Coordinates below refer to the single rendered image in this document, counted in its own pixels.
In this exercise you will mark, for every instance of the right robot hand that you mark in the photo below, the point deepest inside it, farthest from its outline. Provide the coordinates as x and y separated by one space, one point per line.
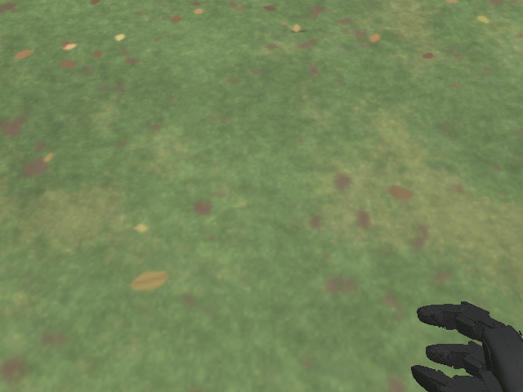
496 366

